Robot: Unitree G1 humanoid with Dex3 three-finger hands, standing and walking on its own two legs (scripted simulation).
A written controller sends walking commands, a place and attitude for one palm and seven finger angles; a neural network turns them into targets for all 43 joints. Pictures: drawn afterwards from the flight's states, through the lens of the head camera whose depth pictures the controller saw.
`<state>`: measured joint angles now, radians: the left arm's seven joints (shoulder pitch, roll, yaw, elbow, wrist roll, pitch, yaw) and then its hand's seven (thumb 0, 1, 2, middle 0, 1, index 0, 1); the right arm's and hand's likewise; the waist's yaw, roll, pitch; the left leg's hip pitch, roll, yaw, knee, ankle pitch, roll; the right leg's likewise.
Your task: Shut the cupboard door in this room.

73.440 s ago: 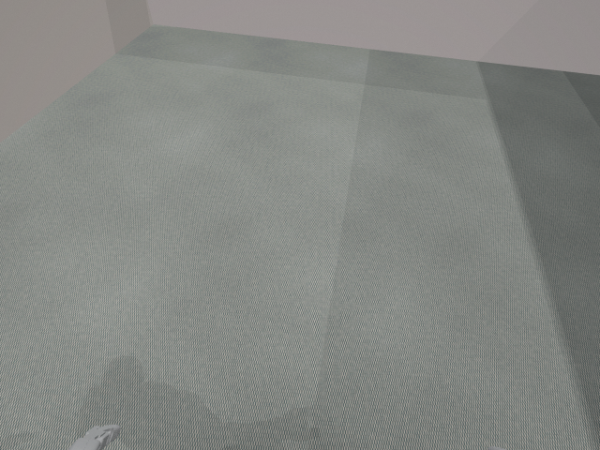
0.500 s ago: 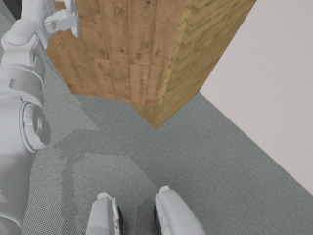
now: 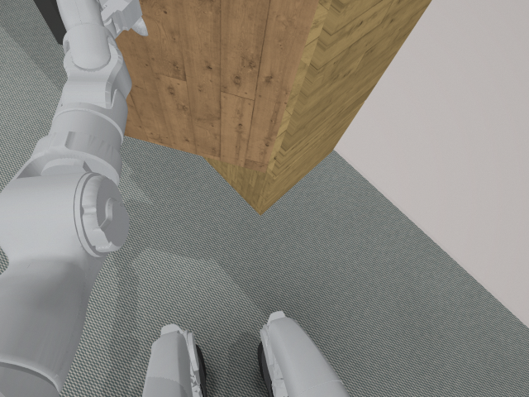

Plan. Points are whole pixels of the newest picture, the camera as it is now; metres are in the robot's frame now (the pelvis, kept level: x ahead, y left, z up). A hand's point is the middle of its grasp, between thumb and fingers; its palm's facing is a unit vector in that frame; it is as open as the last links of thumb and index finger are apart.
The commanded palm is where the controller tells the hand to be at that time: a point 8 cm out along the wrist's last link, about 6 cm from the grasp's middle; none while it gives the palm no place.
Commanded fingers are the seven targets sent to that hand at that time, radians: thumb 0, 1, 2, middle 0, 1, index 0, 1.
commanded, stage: pull the fist back off the door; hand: left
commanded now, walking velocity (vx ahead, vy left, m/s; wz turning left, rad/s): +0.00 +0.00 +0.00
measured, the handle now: out of the picture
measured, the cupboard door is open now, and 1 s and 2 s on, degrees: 33 33 33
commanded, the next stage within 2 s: draw the hand back to the body in 0.66 s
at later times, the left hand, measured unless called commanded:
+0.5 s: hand (135, 58) +0.54 +0.08 +0.11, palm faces +0.09 -1.00 -0.02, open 3.1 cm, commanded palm +0.51 +0.11 +0.13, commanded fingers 0.00 0.90 0.90 -1.30 -1.50 -1.30 -1.50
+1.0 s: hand (107, 72) +0.47 +0.10 +0.16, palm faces +0.10 -0.99 -0.09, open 3.1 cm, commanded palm +0.43 +0.14 +0.16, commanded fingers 0.00 0.90 0.90 -1.30 -1.50 -1.30 -1.50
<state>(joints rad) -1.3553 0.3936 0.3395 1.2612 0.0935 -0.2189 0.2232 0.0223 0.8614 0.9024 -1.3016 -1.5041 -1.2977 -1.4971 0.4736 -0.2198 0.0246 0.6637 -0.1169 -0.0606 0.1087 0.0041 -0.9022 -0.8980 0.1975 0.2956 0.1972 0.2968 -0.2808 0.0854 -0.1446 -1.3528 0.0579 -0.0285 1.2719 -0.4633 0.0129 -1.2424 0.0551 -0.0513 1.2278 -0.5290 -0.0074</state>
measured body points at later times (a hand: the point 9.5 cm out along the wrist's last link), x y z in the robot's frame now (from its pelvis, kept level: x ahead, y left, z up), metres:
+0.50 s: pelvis +0.03 -0.02 +0.05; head +0.16 -0.01 +0.48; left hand +0.53 +0.13 +0.11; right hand +0.02 -0.28 -0.07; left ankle +0.05 +0.11 -0.61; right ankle +0.02 -0.12 -0.61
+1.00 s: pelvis +0.03 -0.02 +0.06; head +0.10 -0.05 +0.51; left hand +0.46 +0.15 +0.17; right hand +0.07 -0.26 -0.08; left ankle +0.05 +0.11 -0.61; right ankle +0.02 -0.12 -0.61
